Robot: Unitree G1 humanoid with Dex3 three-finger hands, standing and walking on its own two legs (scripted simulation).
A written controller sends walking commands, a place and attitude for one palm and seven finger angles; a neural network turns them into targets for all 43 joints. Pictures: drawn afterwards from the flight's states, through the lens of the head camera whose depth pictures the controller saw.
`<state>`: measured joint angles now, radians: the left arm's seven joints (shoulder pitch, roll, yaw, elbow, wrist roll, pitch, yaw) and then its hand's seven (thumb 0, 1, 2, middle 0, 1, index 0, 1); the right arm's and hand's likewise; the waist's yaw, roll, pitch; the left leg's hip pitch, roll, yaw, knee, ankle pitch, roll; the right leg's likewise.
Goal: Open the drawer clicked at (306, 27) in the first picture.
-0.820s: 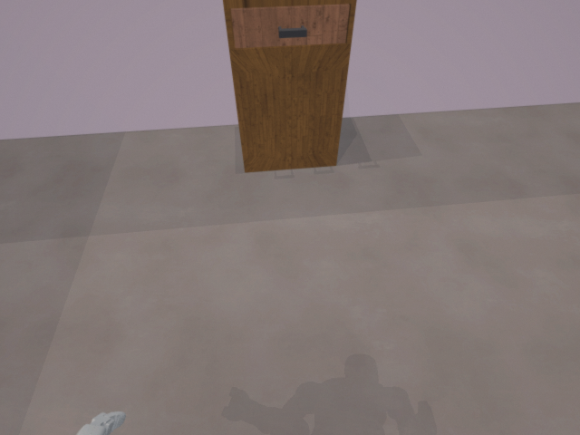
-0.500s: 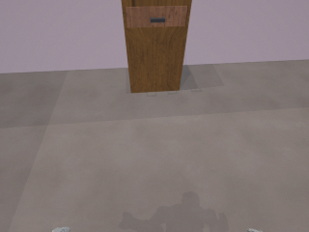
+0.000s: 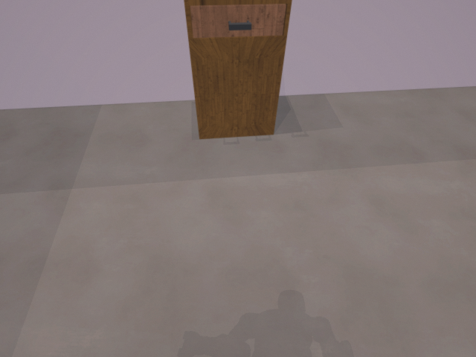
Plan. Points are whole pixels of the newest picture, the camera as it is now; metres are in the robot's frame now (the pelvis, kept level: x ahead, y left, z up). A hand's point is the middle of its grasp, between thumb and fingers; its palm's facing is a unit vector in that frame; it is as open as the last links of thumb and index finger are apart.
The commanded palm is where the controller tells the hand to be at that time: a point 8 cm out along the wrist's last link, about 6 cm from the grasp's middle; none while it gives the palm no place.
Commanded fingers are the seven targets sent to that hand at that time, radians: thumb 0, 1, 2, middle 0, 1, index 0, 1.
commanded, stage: stand and wait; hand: left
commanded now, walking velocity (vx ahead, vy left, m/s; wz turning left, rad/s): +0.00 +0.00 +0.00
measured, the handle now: (239, 24) +1.52 +0.08 -0.05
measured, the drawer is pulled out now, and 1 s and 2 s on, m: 0.00 0.00 0.00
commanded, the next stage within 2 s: look at it before walking up in 0.06 s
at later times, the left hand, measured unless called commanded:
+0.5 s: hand out of the picture +0.08 +0.25 -0.16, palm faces -0.04 -0.94 -0.33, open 7.4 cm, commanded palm none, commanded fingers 0.00 0.90 0.90 -0.20 -0.30 -0.20 -0.30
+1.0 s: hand out of the picture +0.06 +0.20 -0.17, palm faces -0.12 -0.96 -0.24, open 7.4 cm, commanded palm none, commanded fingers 0.00 0.90 0.90 -0.20 -0.30 -0.20 -0.30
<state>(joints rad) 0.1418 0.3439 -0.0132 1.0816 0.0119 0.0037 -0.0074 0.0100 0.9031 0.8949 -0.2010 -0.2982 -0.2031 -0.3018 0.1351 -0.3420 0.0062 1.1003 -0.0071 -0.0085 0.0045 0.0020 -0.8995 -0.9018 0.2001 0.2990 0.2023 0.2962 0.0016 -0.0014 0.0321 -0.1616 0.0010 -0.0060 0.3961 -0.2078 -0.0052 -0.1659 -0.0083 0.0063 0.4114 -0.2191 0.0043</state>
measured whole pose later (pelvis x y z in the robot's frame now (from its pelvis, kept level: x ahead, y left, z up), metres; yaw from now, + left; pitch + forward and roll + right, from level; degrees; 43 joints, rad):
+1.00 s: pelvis +0.04 -0.01 -0.01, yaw -8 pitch -1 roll +1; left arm 0.31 0.25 0.01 1.06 0.03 0.04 -0.04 0.01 0.91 0.90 -0.20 -0.30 -0.20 -0.30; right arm 0.24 -0.25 -0.02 1.07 -0.02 -0.02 0.01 0.00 -0.90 -0.90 0.20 0.30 0.20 0.30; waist 0.02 0.00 0.00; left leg -0.11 0.04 0.12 0.46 -0.33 -0.01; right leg -0.30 -0.01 -0.01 0.72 -0.45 -0.01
